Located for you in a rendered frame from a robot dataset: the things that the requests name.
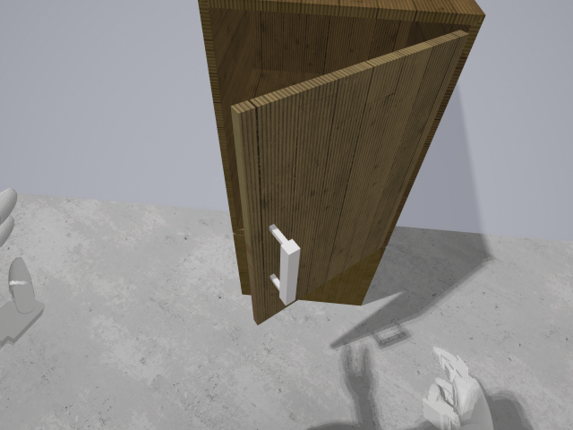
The right robot hand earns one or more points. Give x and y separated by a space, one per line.
466 403

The handle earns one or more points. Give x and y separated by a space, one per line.
289 263

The cupboard door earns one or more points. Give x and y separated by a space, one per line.
328 161

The left robot hand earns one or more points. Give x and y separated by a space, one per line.
18 315

